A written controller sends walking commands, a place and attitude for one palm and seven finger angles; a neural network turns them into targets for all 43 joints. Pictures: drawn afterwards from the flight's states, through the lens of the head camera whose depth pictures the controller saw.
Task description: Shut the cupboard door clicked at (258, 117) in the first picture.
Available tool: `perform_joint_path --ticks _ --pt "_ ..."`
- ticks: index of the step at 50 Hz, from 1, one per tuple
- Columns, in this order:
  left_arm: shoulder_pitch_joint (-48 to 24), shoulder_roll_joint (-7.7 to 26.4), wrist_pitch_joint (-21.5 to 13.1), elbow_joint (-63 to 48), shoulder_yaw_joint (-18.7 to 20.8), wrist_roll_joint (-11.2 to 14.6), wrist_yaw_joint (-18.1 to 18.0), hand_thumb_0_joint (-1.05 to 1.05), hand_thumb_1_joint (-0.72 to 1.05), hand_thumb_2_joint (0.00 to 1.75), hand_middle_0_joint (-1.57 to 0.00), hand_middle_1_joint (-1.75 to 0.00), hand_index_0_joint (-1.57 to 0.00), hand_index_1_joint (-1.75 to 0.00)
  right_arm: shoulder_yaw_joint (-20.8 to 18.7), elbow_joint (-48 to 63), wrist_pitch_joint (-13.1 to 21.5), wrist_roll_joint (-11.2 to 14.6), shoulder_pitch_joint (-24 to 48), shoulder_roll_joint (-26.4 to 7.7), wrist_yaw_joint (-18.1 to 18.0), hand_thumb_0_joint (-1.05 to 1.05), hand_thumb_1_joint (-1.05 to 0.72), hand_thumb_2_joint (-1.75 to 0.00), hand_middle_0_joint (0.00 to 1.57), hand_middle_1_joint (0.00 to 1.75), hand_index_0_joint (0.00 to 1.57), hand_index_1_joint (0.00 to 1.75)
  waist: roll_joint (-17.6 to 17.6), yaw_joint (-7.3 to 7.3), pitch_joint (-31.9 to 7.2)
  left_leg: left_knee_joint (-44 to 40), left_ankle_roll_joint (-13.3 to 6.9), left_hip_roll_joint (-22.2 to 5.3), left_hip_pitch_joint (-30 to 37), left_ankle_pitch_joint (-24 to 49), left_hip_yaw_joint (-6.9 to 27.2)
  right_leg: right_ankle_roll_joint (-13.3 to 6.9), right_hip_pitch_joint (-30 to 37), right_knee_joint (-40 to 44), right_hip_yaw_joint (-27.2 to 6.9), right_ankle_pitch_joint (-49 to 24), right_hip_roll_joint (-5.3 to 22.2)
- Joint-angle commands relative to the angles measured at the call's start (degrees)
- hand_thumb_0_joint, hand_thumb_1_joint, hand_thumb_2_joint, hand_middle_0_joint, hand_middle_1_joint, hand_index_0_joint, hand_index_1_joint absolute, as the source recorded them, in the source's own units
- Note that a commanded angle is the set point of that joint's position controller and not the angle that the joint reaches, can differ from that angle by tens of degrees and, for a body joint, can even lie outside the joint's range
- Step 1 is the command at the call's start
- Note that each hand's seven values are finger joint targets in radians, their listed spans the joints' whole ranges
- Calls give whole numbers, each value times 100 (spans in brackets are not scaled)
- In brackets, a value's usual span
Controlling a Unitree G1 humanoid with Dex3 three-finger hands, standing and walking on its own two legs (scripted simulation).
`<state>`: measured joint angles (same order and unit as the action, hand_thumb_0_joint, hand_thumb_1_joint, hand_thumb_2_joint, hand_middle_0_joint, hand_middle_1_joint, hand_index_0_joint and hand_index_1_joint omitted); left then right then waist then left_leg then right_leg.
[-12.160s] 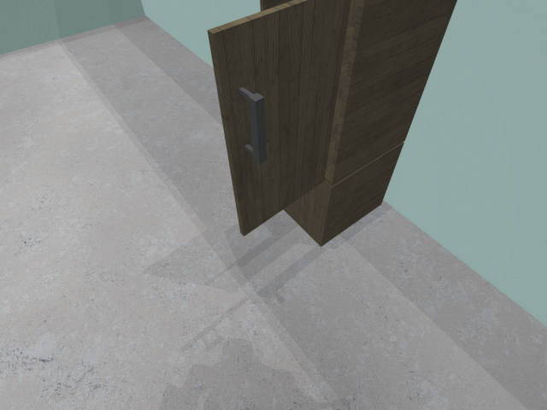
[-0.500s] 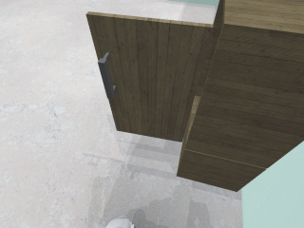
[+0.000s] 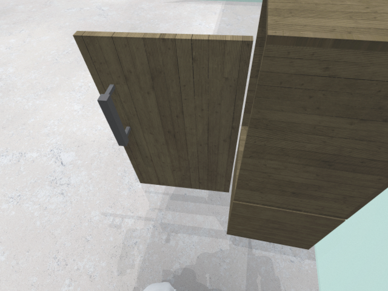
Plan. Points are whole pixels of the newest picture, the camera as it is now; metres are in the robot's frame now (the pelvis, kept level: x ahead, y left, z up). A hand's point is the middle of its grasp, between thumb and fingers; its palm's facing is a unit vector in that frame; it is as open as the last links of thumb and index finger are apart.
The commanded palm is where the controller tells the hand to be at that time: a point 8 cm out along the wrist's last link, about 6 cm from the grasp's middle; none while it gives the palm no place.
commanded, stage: come to a stop and stand still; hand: left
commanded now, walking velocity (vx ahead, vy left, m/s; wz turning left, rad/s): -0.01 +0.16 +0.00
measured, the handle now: (117, 116) +0.49 +0.23 +0.06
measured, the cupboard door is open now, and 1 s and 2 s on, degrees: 93 93 93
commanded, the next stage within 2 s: look again from close up in 0.76 s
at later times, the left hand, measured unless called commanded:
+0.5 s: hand out of the picture +0.02 +0.24 -0.17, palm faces -0.01 -0.97 -0.23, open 7.4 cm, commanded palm none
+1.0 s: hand out of the picture +0.01 +0.23 -0.16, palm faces -0.03 -0.97 -0.22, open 7.4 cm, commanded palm none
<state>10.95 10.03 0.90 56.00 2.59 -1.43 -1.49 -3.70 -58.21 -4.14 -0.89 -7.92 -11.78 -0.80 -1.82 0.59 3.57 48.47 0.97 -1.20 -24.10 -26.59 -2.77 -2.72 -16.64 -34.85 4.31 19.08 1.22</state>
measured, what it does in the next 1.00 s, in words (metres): steps on the spot: left foot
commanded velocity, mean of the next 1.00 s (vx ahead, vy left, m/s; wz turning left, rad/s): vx -0.01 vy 0.02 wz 0.00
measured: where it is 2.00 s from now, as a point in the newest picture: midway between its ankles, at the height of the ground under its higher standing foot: outside the picture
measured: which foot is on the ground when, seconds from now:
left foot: up 0.00-0.24, down 0.26-1.00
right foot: down 0.00-1.00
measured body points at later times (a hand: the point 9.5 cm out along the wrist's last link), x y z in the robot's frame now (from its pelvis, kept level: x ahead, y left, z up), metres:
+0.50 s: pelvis -0.01 +0.05 +0.00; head +0.00 +0.04 +0.45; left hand +0.02 +0.29 -0.15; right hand +0.03 -0.19 -0.15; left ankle -0.04 +0.13 -0.73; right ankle +0.00 -0.09 -0.73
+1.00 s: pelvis +0.00 +0.05 +0.01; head +0.02 +0.04 +0.46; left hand +0.02 +0.28 -0.14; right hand +0.00 -0.18 -0.15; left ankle -0.04 +0.13 -0.73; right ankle +0.00 -0.09 -0.73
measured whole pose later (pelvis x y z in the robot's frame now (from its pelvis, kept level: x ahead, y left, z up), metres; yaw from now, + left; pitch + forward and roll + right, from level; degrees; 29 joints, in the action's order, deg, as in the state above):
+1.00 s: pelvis +0.00 +0.05 +0.01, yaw -2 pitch -1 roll +1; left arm 13.7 9.8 -0.3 63.4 -1.0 -0.5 -1.4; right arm 1.4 -62.5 1.4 -1.1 -15.0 -10.6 -0.8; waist -0.9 0.5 3.6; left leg 22.7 -3.2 2.4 -6.4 -15.7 -6.1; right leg 1.9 -12.0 -26.9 1.2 13.9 3.7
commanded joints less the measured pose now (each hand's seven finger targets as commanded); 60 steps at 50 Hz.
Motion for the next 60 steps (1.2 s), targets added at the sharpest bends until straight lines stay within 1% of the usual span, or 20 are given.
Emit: perform_joint_path --ticks 1,5,8,10,12,13,14,15,16,17,19,20,22,24,26,27,31,38,48,60 --pt "222 881 -189 -173 112 27 -66 0 90 90 -20 -30 -20 -30 -17 197 117 45 -239 -232 -7 0 -90 -90 20 30 20 30 984 -23 -536 589 149 58 -94 -131 302 -797 869 1367 -1263 -3919 1513" --pt "523 1094 -206 44 181 37 -85 0 90 90 -20 -30 -20 -30 52 154 179 66 -225 -222 -25 0 -90 -90 20 30 20 30 978 214 -775 -679 234 115 108 -189 137 -844 1792 1143 -1356 -4900 1632" --pt "446 1149 -186 171 199 64 -96 0 90 90 -20 -30 -20 -30 76 55 210 70 -449 -201 -61 0 -90 -90 20 30 20 30 990 145 -794 -1693 246 135 497 293 20 -747 1851 939 -1301 -5062 1607" --pt "241 1109 -163 197 178 109 -90 0 90 90 -20 -30 -20 -30 93 -87 247 54 -748 -222 -71 0 -90 -90 20 30 20 30 962 -15 -730 -2586 194 63 1246 1275 -11 -465 1294 871 -1144 -4250 1441" --pt "210 786 -120 179 129 121 -43 0 90 90 -20 -30 -20 -30 60 -115 309 10 -782 -456 -77 0 -90 -90 20 30 20 30 58 30 -758 -2685 -134 -711 1865 2750 613 -12 501 739 -665 -2305 807" --pt "194 645 -75 136 85 113 -43 0 90 90 -20 -30 -20 -30 69 -51 307 -12 -672 -632 -75 0 -90 -90 20 30 20 30 -211 89 -607 -2722 -331 -1043 1408 2772 783 143 579 901 -463 -1383 566" --pt "75 603 -24 150 62 95 -34 0 90 90 -20 -30 -20 -30 91 -40 311 -21 -534 -609 -84 0 -90 -90 20 30 20 30 -311 88 -381 -2894 -401 -1004 1001 2430 842 207 686 904 -346 -948 426" --pt "963 650 -174 360 -74 81 -280 0 90 90 -20 -30 -20 -30 67 451 454 97 116 -658 -35 0 -90 -90 20 30 20 30 -327 349 -274 -1444 -152 -688 1082 2453 135 138 502 1025 -866 -2897 912" --pt "530 1078 -269 128 -33 63 -248 0 90 90 -20 -30 -20 -30 125 521 418 52 -538 -232 -5 0 -90 -90 20 30 20 30 -197 -148 -708 -1625 -49 -200 934 1110 146 -284 657 1025 -1531 -2628 1400" --pt "312 1173 -320 -4 -21 65 -192 0 90 90 -20 -30 -20 -30 172 481 371 1 -739 -143 26 0 -90 -90 20 30 20 30 -215 -191 -823 -1798 -47 -160 1113 876 68 -476 663 1003 -1481 -2446 1424" --pt "136 947 -268 -75 -81 63 -134 0 90 90 -20 -30 -20 -30 190 489 448 -1 -996 -234 24 0 -90 -90 20 30 20 30 -303 -275 -509 -2291 -191 -323 1337 1586 372 -226 166 754 -890 -1350 836" --pt "225 807 -222 -73 -108 57 -114 0 90 90 -20 -30 -20 -30 207 534 507 -17 -962 -337 8 0 -90 -90 20 30 20 30 -457 -165 -382 -2504 -314 -556 1173 2186 629 -65 249 602 -644 -1106 521" --pt "361 662 -154 9 -155 41 -84 0 90 90 -20 -30 -20 -30 224 612 550 -21 -834 -448 -38 0 -90 -90 20 30 20 30 -401 -25 -77 -2759 -459 -748 885 2620 764 74 393 534 -319 -631 289" --pt "465 593 -118 64 -183 51 -64 0 90 90 -20 -30 -20 -30 239 656 555 -16 -812 -570 -49 0 -90 -90 20 30 20 30 -29 -8 25 -2933 -453 -706 818 2017 774 106 406 629 -375 -435 293" --pt "488 580 -90 89 -199 47 -47 0 90 90 -20 -30 -20 -30 250 631 557 -18 -819 -623 -42 0 -90 -90 20 30 20 30 2 -20 187 -3214 -434 -682 727 1231 848 114 335 687 -419 -358 304" --pt "497 606 -90 97 -194 41 -30 0 90 90 -20 -30 -20 -30 258 611 564 -31 -801 -603 -42 0 -90 -90 20 30 20 30 -232 2 188 -3332 -441 -647 720 1128 840 97 364 686 -395 -432 310" --pt "572 644 -115 174 -213 41 -20 0 90 90 -20 -30 -20 -30 290 484 582 -24 -846 -688 -29 0 -90 -90 20 30 20 30 149 -11 98 -3406 -412 -603 890 928 806 109 381 839 -492 -570 388" --pt "578 739 -174 339 -229 64 -29 0 90 90 -20 -30 -20 -30 342 160 637 -5 -905 -670 -41 0 -90 -90 20 30 20 30 204 -17 -89 -3211 -391 -515 1318 1960 579 119 516 978 -581 -1052 499" --pt "544 728 -205 561 -228 84 -53 0 90 90 -20 -30 -20 -30 366 -261 659 10 -954 -552 -77 0 -90 -90 20 30 20 30 146 -26 -189 -3049 -362 -494 1593 2603 412 107 713 1027 -611 -1574 561" --pt "471 687 -227 619 -211 89 -64 0 90 90 -20 -30 -20 -30 378 -457 640 8 -936 -429 -101 0 -90 -90 20 30 20 30 139 -29 -158 -3033 -301 -504 1654 2592 348 61 827 1134 -627 -1884 592"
